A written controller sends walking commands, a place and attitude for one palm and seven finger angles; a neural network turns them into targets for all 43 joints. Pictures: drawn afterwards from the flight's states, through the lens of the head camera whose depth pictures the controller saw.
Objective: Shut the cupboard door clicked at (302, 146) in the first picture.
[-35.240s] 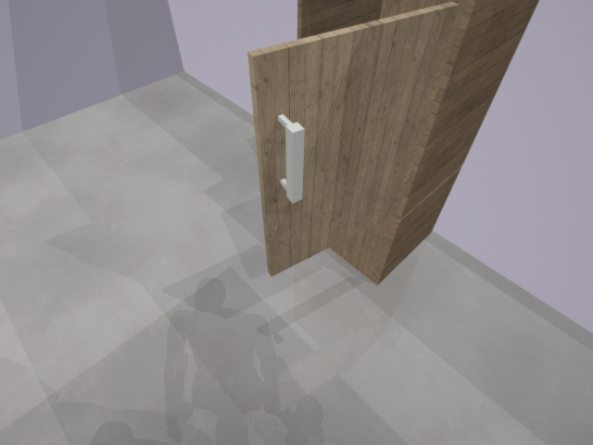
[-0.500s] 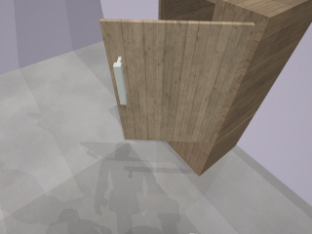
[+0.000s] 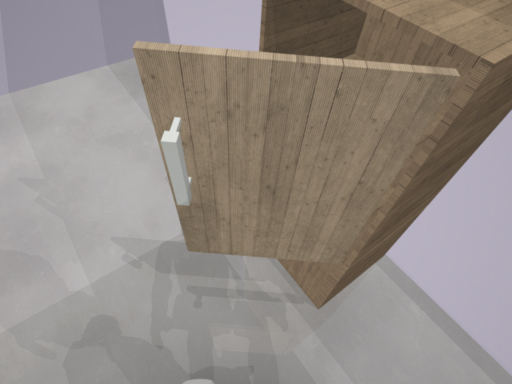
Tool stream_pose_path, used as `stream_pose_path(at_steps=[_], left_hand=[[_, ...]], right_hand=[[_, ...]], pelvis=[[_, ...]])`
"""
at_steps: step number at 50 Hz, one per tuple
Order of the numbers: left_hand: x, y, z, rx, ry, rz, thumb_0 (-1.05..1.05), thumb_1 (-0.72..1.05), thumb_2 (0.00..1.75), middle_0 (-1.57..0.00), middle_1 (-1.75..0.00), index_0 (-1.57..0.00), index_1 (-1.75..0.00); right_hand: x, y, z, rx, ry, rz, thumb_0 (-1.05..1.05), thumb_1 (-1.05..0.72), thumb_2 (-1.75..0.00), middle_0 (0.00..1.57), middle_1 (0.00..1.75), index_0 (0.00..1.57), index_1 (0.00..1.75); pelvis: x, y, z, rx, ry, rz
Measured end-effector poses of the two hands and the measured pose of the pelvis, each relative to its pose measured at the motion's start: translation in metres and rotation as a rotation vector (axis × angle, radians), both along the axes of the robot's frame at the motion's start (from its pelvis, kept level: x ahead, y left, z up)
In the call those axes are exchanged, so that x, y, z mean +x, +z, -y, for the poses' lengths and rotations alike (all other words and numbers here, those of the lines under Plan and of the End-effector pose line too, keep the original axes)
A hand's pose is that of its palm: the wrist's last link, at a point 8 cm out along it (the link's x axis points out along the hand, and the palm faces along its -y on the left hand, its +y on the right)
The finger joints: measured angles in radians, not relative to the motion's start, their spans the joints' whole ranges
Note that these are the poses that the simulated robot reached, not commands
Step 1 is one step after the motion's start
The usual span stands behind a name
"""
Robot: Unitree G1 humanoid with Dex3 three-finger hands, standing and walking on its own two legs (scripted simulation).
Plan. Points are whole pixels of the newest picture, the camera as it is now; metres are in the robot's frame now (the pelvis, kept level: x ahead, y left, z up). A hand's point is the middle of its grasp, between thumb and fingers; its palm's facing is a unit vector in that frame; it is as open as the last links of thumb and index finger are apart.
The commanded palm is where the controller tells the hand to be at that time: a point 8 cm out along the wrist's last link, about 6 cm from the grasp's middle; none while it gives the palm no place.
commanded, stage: come to a stop and stand still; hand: left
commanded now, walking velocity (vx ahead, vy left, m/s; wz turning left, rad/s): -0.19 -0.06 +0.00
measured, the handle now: (180, 163) +0.44 +0.18 +0.06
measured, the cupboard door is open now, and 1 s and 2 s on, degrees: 50 50 50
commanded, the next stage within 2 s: look again from close up in 0.84 s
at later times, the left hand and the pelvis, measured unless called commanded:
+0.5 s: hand out of the picture +0.02 +0.17 -0.17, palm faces +0.05 -0.98 -0.17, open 7.4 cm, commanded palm none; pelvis -0.03 -0.01 +0.01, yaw +1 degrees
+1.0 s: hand out of the picture -0.07 +0.16 -0.17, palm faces +0.02 -0.99 -0.15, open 7.4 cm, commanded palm none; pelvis -0.03 +0.01 +0.01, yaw +0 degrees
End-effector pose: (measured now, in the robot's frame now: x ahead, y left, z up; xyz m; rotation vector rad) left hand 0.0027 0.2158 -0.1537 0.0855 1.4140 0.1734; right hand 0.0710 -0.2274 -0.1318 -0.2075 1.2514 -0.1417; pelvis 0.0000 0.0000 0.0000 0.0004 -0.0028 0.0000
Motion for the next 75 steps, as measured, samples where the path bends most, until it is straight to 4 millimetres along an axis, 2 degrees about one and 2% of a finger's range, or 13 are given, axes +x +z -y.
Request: stream_pose_path(at_steps=[4, 9, 14, 19, 22, 28, 34, 39, 47, 56, 64, 69, 75], left_hand=[[0.018, 0.01, -0.013, 0.05, -0.011, 0.042, 0.01, 0.92, 0.9, -0.2, -0.3, -0.2, -0.3], [0.032, 0.02, -0.022, 0.132, -0.044, 0.136, 0.01, 0.92, 0.9, -0.2, -0.3, -0.2, -0.3], [0.028, 0.029, -0.016, 0.134, -0.066, 0.155, 0.0, 0.91, 0.9, -0.2, -0.3, -0.19, -0.3], [0.022, 0.025, -0.008, 0.082, -0.073, 0.158, 0.0, 0.91, 0.9, -0.2, -0.3, -0.2, -0.3], [0.016, 0.015, -0.006, 0.042, -0.056, 0.153, 0.0, 0.91, 0.9, -0.2, -0.3, -0.2, -0.3], [-0.004, 0.011, -0.007, 0.004, -0.032, 0.105, 0.0, 0.93, 0.9, -0.2, -0.3, -0.2, -0.3], [-0.034, 0.011, -0.01, -0.005, -0.03, 0.026, 0.0, 0.92, 0.9, -0.2, -0.3, -0.2, -0.3], [-0.058, 0.012, -0.009, -0.011, -0.023, -0.041, 0.0, 0.92, 0.9, -0.2, -0.3, -0.19, -0.3], [-0.075, 0.011, 0.002, -0.034, -0.017, -0.094, 0.0, 0.91, 0.9, -0.2, -0.3, -0.19, -0.3], [-0.066, 0.009, -0.005, 0.011, -0.044, 0.006, 0.0, 0.91, 0.9, -0.2, -0.3, -0.2, -0.3], [-0.055, 0.014, -0.017, 0.043, -0.07, 0.086, 0.0, 0.91, 0.9, -0.2, -0.3, -0.2, -0.3], [-0.055, 0.018, -0.022, 0.059, -0.075, 0.104, 0.0, 0.91, 0.9, -0.2, -0.3, -0.2, -0.3], [-0.061, 0.02, -0.023, 0.064, -0.076, 0.097, 0.0, 0.91, 0.9, -0.2, -0.3, -0.19, -0.3]], right_hand=[[0.009, -0.001, 0.004, 0.005, 0.009, 0.026, 0.0, -0.91, -0.9, 0.2, 0.3, 0.2, 0.3], [0.008, -0.011, 0.022, 0.029, -0.007, 0.056, 0.0, -0.9, -0.9, 0.2, 0.3, 0.2, 0.3], [-0.007, -0.009, 0.037, 0.027, -0.027, 0.027, 0.0, -0.9, -0.9, 0.2, 0.3, 0.2, 0.3], [-0.034, 0.001, 0.037, 0.008, -0.032, -0.005, 0.0, -0.91, -0.9, 0.2, 0.3, 0.2, 0.3], [-0.053, 0.002, 0.031, -0.015, -0.025, -0.033, 0.0, -0.91, -0.9, 0.2, 0.3, 0.2, 0.3], [-0.086, 0.01, 0.01, -0.007, -0.021, -0.105, 0.0, -0.91, -0.9, 0.2, 0.3, 0.2, 0.3], [-0.105, 0.008, -0.01, 0.027, -0.043, -0.137, 0.0, -0.9, -0.9, 0.2, 0.3, 0.2, 0.3], [-0.115, 0.005, -0.018, 0.041, -0.061, -0.156, 0.0, -0.91, -0.9, 0.2, 0.3, 0.2, 0.3], [-0.119, 0.004, -0.023, 0.046, -0.079, -0.169, 0.0, -0.91, -0.9, 0.2, 0.3, 0.2, 0.3], [-0.104, -0.007, -0.017, 0.037, -0.042, -0.057, 0.01, -0.92, -0.9, 0.2, 0.3, 0.2, 0.3], [-0.095, -0.003, -0.009, 0.041, -0.035, 0.023, 0.01, -0.92, -0.9, 0.2, 0.3, 0.2, 0.3], [-0.097, 0.0, -0.004, 0.037, -0.03, 0.033, 0.0, -0.91, -0.9, 0.2, 0.3, 0.2, 0.3], [-0.109, 0.0, 0.003, 0.031, -0.03, 0.0, 0.0, -0.91, -0.9, 0.2, 0.3, 0.2, 0.3]], pelvis=[[-0.007, 0.002, 0.004, -0.008, 0.0, 0.002], [-0.015, -0.005, 0.019, 0.009, -0.001, 0.002], [-0.021, 0.0, 0.023, -0.001, 0.013, 0.012], [-0.024, 0.005, 0.018, 0.005, 0.009, 0.008], [-0.027, 0.002, 0.011, -0.013, 0.017, 0.011], [-0.031, 0.01, 0.004, -0.005, 0.01, 0.024], [-0.033, 0.013, -0.002, -0.003, 0.005, 0.026], [-0.033, 0.013, -0.006, -0.002, 0.0, 0.023], [-0.031, 0.013, -0.008, -0.001, -0.008, 0.02], [-0.043, 0.003, -0.013, -0.008, 0.014, 0.04], [-0.054, 0.004, -0.011, 0.002, 0.002, 0.045], [-0.059, 0.005, -0.008, 0.003, 0.0, 0.045], [-0.063, 0.006, -0.004, 0.003, 0.002, 0.042]])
